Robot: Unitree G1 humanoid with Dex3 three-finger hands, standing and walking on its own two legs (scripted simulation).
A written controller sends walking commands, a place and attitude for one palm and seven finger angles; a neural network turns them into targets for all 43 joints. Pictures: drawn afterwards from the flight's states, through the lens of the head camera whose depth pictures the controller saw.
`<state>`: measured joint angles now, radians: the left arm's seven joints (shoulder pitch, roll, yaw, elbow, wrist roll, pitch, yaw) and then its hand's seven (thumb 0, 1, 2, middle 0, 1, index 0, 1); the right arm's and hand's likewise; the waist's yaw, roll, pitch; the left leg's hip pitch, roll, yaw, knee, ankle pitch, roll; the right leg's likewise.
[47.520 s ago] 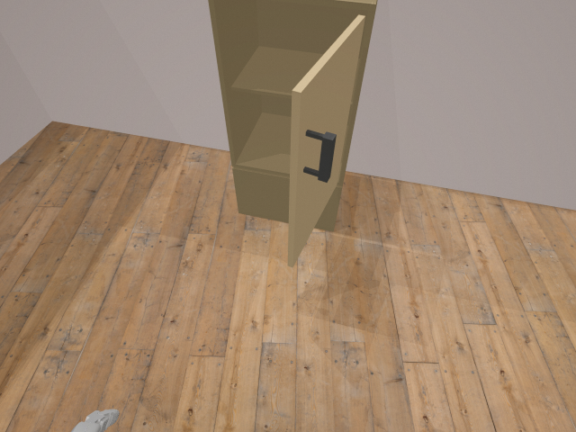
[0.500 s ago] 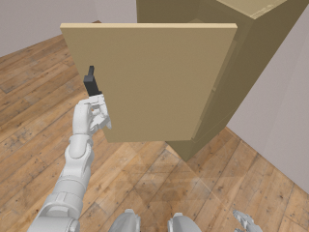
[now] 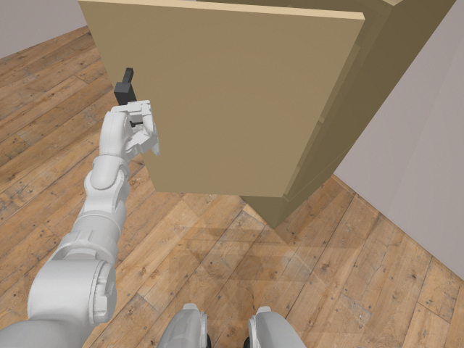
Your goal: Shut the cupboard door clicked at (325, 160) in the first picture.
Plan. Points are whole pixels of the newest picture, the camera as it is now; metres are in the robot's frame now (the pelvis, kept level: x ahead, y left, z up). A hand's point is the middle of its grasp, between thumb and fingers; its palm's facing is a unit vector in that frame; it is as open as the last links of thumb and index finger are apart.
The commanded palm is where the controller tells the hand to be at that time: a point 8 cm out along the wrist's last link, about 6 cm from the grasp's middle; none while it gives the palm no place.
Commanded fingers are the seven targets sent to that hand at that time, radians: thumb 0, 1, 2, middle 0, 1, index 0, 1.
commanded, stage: push the door shut along its arc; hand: left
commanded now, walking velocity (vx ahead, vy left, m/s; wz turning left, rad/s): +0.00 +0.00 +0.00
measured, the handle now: (134, 104) +0.54 +0.17 +0.06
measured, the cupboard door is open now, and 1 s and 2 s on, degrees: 46 32 24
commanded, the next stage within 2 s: pull the fist back off the door in 1.28 s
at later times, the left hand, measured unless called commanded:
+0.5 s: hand (171, 111) +0.52 +0.10 +0.06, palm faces -0.21 -0.98 -0.02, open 3.1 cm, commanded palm +0.52 +0.13 +0.06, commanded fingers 0.00 0.90 0.90 -1.30 -1.50 -1.30 -1.50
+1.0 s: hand (192, 88) +0.58 +0.07 +0.06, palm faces -0.31 -0.95 -0.02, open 2.7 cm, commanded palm +0.58 +0.09 +0.06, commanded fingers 0.00 0.90 0.90 -1.30 -1.50 -1.30 -1.50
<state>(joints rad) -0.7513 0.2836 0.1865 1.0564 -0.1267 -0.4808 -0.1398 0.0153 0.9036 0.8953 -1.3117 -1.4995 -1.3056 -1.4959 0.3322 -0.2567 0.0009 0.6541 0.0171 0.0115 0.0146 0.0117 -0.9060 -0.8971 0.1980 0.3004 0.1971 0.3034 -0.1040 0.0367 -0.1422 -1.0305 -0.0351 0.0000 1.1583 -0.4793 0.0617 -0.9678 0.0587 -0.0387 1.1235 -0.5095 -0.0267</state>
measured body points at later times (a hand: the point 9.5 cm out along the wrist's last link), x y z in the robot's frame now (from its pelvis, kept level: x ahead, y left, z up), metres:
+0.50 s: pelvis +0.00 +0.01 -0.02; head +0.14 +0.03 +0.41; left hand +0.53 +0.16 +0.06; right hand -0.01 -0.26 -0.13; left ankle +0.04 +0.08 -0.65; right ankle +0.01 -0.11 -0.65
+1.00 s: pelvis +0.00 +0.00 -0.03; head +0.18 +0.01 +0.38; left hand +0.59 +0.12 +0.07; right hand -0.04 -0.26 -0.13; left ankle +0.04 +0.08 -0.65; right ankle +0.01 -0.11 -0.65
